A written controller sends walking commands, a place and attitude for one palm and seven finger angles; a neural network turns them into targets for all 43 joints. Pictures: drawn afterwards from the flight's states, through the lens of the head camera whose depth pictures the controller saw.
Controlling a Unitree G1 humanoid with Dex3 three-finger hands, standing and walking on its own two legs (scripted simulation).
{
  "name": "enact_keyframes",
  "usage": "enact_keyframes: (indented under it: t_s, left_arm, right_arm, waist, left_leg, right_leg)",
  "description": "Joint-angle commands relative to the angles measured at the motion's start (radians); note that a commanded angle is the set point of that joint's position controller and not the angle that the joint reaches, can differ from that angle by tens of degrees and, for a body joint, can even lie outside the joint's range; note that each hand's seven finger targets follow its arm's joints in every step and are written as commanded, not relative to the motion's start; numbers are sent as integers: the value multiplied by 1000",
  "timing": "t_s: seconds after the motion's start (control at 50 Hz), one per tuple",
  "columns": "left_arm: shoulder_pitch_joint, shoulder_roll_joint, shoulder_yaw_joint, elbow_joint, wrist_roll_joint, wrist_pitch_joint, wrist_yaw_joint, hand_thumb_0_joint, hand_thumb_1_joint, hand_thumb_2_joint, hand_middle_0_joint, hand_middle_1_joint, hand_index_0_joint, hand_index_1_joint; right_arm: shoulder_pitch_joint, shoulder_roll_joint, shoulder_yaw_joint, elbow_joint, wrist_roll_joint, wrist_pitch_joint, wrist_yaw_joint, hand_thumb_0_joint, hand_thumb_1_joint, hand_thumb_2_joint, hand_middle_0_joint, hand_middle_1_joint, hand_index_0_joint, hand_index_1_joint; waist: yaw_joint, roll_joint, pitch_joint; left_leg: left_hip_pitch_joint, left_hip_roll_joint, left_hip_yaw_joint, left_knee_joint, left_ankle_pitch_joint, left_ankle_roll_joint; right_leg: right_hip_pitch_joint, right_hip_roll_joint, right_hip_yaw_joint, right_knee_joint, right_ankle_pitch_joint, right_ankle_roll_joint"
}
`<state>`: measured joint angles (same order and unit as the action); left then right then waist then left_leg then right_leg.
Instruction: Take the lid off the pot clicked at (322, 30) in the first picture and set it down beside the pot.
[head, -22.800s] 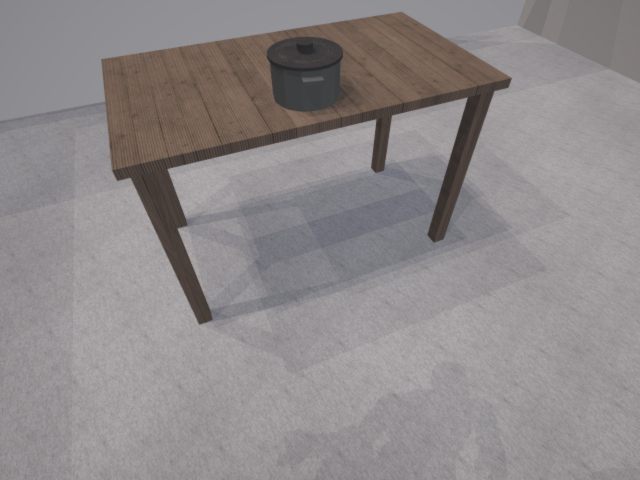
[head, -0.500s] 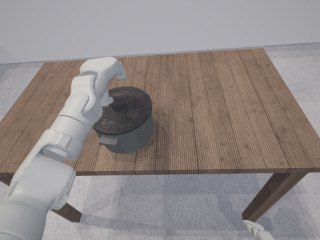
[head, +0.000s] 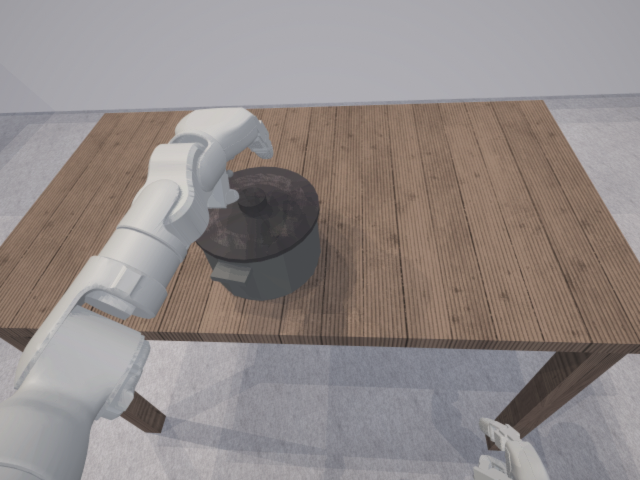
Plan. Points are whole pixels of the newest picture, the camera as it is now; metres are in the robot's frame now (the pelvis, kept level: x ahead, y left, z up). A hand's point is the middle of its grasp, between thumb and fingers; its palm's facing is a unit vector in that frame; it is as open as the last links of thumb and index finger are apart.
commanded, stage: move the open hand above the knob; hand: left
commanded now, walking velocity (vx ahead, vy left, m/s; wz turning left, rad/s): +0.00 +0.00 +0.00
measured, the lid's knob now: (252, 200) +0.48 +0.11 +0.09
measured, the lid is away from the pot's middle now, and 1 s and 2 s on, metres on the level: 0.00 0.00 0.00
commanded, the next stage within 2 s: lower the open fingers around the knob in 0.14 s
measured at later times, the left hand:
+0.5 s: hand (236, 199) +0.44 +0.12 +0.13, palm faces -0.31 -0.01 -0.95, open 10.0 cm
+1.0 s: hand (244, 199) +0.46 +0.11 +0.11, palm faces -0.32 -0.03 -0.95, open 10.0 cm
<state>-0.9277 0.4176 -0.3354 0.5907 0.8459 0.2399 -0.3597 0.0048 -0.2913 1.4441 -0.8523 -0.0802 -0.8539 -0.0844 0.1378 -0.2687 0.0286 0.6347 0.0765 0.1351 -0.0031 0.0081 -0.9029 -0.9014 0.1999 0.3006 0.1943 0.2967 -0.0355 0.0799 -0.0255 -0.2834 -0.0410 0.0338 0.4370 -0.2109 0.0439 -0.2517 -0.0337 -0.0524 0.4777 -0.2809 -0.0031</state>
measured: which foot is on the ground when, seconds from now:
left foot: down 0.00-1.00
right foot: down 0.00-1.00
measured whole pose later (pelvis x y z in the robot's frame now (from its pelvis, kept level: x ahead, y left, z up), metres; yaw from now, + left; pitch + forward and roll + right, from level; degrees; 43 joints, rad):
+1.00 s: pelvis +0.01 +0.00 +0.00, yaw -1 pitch +5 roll +1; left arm -0.92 0.34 -0.34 0.76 0.87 0.26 -0.29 0.00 -0.29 1.44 -0.84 -0.08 -0.85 -0.08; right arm 0.20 -0.26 0.02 0.65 0.07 0.14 0.01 0.01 -0.90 -0.90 0.20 0.30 0.19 0.30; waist -0.06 0.08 -0.04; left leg -0.32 -0.04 0.05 0.44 -0.22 0.05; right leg -0.29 -0.03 -0.04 0.48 -0.28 0.00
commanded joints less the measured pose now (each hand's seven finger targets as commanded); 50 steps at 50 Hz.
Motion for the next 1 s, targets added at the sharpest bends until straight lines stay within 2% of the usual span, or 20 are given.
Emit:
enact_keyframes:
  t_s: [0.0, 0.02, 0.1, 0.16, 0.2, 0.3, 0.38, 0.44, 0.48, 0.5, 0.56, 0.6, 0.66, 0.68, 0.74, 0.78, 0.86, 0.88, 0.94, 0.98]
  left_arm:
    - [-360, 100, 75, -79, 26, 23, 56, 0, -302, 1445, -836, -81, -836, -81]
    - [-352, 63, 50, -102, 29, 33, 49, 0, -302, 1445, -836, -81, -836, -81]
    - [-470, 168, 102, -187, 41, 45, 37, 0, -302, 1445, -836, -81, -836, -81]
    - [-687, 281, 167, -315, 43, 15, 51, 0, -302, 1445, -836, -81, -836, -81]
    - [-693, 274, 167, -331, 34, -13, 67, 0, -302, 1445, -836, -81, -836, -81]
    - [-298, 144, 126, 94, 14, 62, 49, 0, -302, 1445, -836, -81, -836, -81]
    - [-453, 1, -15, -154, 14, 55, 17, 0, -302, 1445, -836, -81, -836, -81]
    - [-664, 194, 105, -297, 35, 42, 21, 0, -302, 1445, -836, -81, -836, -81]
    - [-664, 293, 197, -254, 23, 19, 39, 0, -302, 1445, -836, -81, -836, -81]
    - [-632, 294, 200, -129, 42, 23, 50, 0, -302, 1445, -836, -81, -836, -81]
    - [-470, 168, 128, 88, 41, 38, 69, 0, -302, 1445, -836, -81, -836, -81]
    - [-405, 95, 84, 56, 34, 37, 67, 0, -302, 1445, -836, -81, -836, -81]
    - [-404, 8, 3, -41, 33, 41, 45, 0, -302, 1445, -836, -81, -836, -81]
    - [-436, 6, 5, -77, 25, 36, 38, 0, -302, 1445, -836, -81, -836, -81]
    - [-614, 154, 100, -217, 34, 15, 51, 0, -302, 1445, -836, -81, -836, -81]
    - [-629, 174, 125, -200, 23, -8, 69, 0, -302, 1445, -836, -81, -836, -81]
    - [-383, 119, 114, 171, 31, 24, 100, 0, -302, 1445, -836, -81, -836, -81]
    - [-368, 133, 139, 136, 22, 16, 103, 0, -302, 1445, -836, -81, -836, -81]
    - [-449, 71, 64, -34, 47, 14, 100, 0, -302, 1445, -836, -81, -836, -81]
    - [-523, 116, 92, -178, 41, -4, 95, 0, -302, 1445, -836, -81, -836, -81]
  right_arm:
    - [-66, -103, -33, -135, 8, -31, 24, 0, -900, -900, 200, 300, 200, 300]
    - [-72, -102, -39, -145, 6, -27, 32, 0, -900, -900, 200, 300, 200, 300]
    - [-86, -116, -39, -159, 8, -11, 29, 0, -900, -900, 200, 300, 200, 300]
    - [-67, -109, -39, -151, 5, -39, 6, 0, -900, -900, 200, 300, 200, 300]
    - [-48, -101, -41, -142, -1, -60, 0, 0, -900, -900, 200, 300, 200, 300]
    - [-24, -121, -29, -116, 11, -41, 21, 0, -900, -900, 200, 300, 200, 300]
    - [-72, -112, -48, -162, 4, -23, 29, 0, -900, -900, 200, 300, 200, 300]
    - [-52, -112, -52, -154, -4, -46, 15, 0, -900, -900, 200, 300, 200, 300]
    - [-15, -120, -50, -133, -11, -58, -2, 0, -900, -900, 200, 300, 200, 300]
    - [2, -115, -42, -105, -8, -56, -10, 0, -900, -900, 200, 300, 200, 300]
    - [13, -113, -33, -81, 5, -51, -8, 0, -900, -900, 200, 300, 200, 300]
    - [-3, -113, -40, -106, -1, -49, 9, 0, -900, -900, 200, 300, 200, 300]
    - [-34, -108, -49, -137, 0, -36, 24, 0, -900, -900, 200, 300, 200, 300]
    - [-26, -111, -55, -140, -5, -32, 24, 0, -900, -900, 200, 300, 200, 300]
    - [-10, -114, -58, -133, -8, -42, 10, 0, -900, -900, 200, 300, 200, 300]
    - [9, -114, -58, -117, -11, -48, -1, 0, -900, -900, 200, 300, 200, 300]
    - [36, -117, -37, -71, 3, -38, -4, 0, -900, -900, 200, 300, 200, 300]
    - [30, -127, -42, -82, -1, -34, 0, 0, -900, -900, 200, 300, 200, 300]
    - [-13, -106, -51, -122, -6, -33, 13, 0, -900, -900, 200, 300, 200, 300]
    - [-15, -107, -62, -138, -13, -35, 13, 0, -900, -900, 200, 300, 200, 300]
  waist:
    - [7, -92, -339]
    - [4, -101, -348]
    - [-11, -144, -388]
    - [-18, -96, -464]
    - [-20, -62, -485]
    - [9, -176, -260]
    - [-26, -134, -351]
    - [-33, -60, -495]
    - [-29, -98, -478]
    - [-30, -126, -415]
    - [-15, -168, -268]
    - [-3, -117, -317]
    - [-21, -80, -368]
    - [-32, -112, -385]
    - [-38, -84, -470]
    - [-44, -101, -460]
    - [-18, -206, -259]
    - [-5, -190, -290]
    - [-11, -84, -415]
    - [-23, -84, -503]
  left_leg:
    - [196, 7, -51, -10, 317, 15]
    - [206, 7, -49, -1, 324, 17]
    - [188, 1, -43, -5, 264, 28]
    - [245, -3, -57, -9, 275, 38]
    - [281, 2, -69, -4, 313, 37]
    - [128, 5, -45, -29, 239, 13]
    - [205, 2, -53, -5, 266, 28]
    - [306, -6, -75, 8, 308, 39]
    - [273, -4, -80, 5, 307, 44]
    - [231, -4, -69, -10, 262, 40]
    - [144, 1, -54, -36, 197, 27]
    - [173, 2, -54, -25, 240, 22]
    - [228, 1, -56, 4, 305, 23]
    - [233, 3, -62, 15, 335, 30]
    - [286, 0, -69, 14, 339, 38]
    - [279, 3, -73, 14, 340, 42]
    - [116, 1, -43, -21, 211, 29]
    - [115, 3, -40, -22, 232, 29]
    - [209, 1, -45, 5, 315, 32]
    - [266, 7, -60, 33, 414, 43]
  right_leg:
    - [30, 29, 1, -20, 354, -36]
    - [26, 29, 2, -20, 364, -35]
    - [67, 29, 16, -33, 360, -30]
    - [94, 30, 27, -32, 375, -32]
    - [82, 34, 24, -29, 381, -35]
    - [26, 37, -6, -31, 320, -29]
    - [8, 28, 1, -39, 328, -35]
    - [57, 36, 23, -31, 375, -35]
    - [82, 38, 23, -43, 392, -36]
    - [69, 43, 19, -41, 364, -34]
    - [5, 43, -4, -42, 291, -33]
    - [15, 35, -1, -29, 315, -37]
    - [-2, 36, 4, -26, 351, -37]
    - [3, 35, 5, -31, 373, -38]
    - [44, 40, 18, -31, 404, -35]
    - [37, 41, 16, -37, 405, -36]
    - [3, 46, -4, -34, 328, -30]
    - [32, 36, 3, -33, 350, -34]
    - [46, 32, 16, -18, 401, -36]
    - [76, 30, 27, -20, 466, -35]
